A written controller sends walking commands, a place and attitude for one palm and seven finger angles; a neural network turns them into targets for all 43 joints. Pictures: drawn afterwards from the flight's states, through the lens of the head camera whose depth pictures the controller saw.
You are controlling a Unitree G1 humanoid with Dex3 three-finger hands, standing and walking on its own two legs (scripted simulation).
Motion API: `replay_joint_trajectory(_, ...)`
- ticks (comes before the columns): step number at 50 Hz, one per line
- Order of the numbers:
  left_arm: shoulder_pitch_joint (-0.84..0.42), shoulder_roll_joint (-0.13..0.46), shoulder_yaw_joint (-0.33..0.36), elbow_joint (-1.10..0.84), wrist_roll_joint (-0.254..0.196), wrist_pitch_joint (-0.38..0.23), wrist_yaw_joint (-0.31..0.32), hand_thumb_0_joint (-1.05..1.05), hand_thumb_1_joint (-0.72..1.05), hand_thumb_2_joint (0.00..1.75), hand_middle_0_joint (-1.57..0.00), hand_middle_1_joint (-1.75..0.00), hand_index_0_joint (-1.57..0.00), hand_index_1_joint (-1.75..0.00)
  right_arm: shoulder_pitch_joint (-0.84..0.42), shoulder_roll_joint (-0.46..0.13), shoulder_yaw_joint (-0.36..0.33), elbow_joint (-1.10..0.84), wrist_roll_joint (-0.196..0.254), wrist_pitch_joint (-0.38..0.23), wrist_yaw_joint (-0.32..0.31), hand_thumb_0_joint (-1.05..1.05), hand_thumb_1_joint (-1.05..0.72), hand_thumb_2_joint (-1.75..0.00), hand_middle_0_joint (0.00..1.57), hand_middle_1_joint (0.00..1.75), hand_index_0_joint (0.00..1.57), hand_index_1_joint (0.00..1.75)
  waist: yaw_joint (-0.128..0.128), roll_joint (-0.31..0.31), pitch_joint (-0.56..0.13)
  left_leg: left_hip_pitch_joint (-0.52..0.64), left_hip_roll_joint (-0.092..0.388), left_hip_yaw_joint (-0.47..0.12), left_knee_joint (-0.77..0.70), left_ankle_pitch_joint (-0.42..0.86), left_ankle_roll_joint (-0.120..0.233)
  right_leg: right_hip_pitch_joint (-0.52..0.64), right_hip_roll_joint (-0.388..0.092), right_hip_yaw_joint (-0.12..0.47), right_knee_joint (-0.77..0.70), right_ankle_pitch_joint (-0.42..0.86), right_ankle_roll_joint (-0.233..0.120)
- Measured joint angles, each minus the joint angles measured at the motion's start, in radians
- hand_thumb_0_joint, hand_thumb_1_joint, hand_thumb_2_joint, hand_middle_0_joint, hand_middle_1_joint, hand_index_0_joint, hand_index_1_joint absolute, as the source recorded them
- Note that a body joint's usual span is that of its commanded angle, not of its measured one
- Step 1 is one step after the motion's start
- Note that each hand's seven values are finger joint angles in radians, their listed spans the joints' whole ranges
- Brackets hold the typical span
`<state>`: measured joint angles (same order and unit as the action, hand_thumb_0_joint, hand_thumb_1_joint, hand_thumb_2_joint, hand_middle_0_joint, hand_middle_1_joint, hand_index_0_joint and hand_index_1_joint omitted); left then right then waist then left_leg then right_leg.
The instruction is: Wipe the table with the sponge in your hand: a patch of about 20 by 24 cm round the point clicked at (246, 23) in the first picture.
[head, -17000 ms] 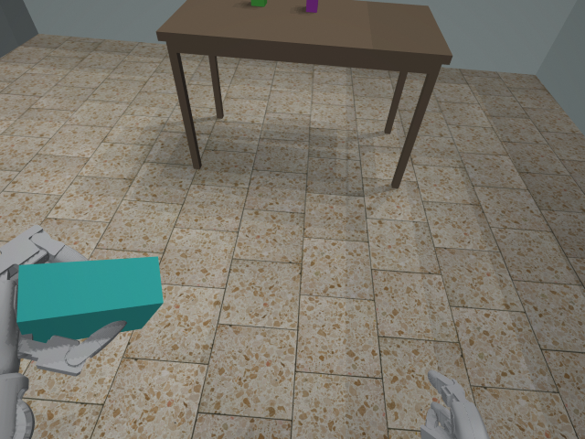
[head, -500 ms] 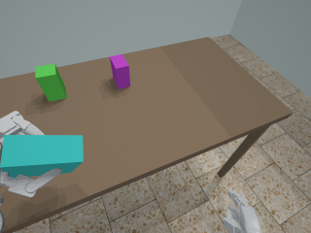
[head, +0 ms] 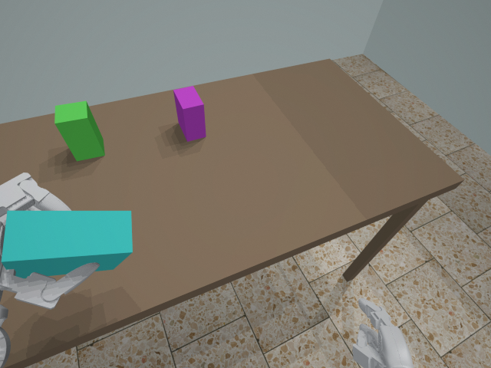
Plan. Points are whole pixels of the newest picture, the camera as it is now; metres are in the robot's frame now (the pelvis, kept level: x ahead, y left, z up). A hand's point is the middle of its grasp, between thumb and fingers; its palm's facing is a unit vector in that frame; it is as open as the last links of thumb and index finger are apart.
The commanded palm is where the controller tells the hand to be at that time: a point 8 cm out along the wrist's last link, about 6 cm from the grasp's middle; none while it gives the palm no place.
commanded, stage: shuffle to correct the standing spot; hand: left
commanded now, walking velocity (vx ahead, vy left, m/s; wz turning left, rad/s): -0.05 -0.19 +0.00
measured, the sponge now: (87, 244) +0.23 +0.21 +0.14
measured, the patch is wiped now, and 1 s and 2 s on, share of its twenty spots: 0.00 0.00 0.00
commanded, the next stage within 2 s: none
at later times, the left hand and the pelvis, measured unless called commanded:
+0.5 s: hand (54, 244) +0.22 +0.23 +0.16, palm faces +0.32 -0.86 -0.40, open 9.2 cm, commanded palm +0.16 +0.28 +0.18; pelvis +0.00 -0.01 +0.00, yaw +0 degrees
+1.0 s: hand (45, 247) +0.21 +0.24 +0.17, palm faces +0.33 -0.85 -0.40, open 9.2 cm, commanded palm +0.15 +0.28 +0.18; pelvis -0.01 +0.00 +0.00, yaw +1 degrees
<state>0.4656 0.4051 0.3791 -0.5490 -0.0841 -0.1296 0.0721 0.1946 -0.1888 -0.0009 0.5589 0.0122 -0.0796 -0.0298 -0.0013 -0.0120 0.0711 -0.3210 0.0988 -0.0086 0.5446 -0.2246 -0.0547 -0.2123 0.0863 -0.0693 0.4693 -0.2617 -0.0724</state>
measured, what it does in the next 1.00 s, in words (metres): stands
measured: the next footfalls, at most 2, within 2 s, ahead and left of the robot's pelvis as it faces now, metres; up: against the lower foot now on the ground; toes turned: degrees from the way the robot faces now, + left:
none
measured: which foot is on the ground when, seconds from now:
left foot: down 0.00-1.00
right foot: down 0.00-1.00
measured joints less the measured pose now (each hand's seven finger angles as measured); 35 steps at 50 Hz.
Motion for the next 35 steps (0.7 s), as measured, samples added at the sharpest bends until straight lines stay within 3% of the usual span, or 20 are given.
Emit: replay_joint_trajectory(35, 0.035, 0.012, 0.006, -0.006, -0.013, 0.003, 0.003, 0.0, -0.42, 1.03, -0.82, -1.4, -0.82, -1.39, 0.005, -0.005, 0.003, -0.008, 0.009, 0.01, 0.003, 0.01, -0.91, -0.9, 0.2, 0.3, 0.21, 0.3, -0.007, 0.022, -0.01, -0.01, 0.006, -0.017, 0.015, -0.001, 0.001, -0.004, 0.008, -0.016, 0.011, -0.002, -0.013)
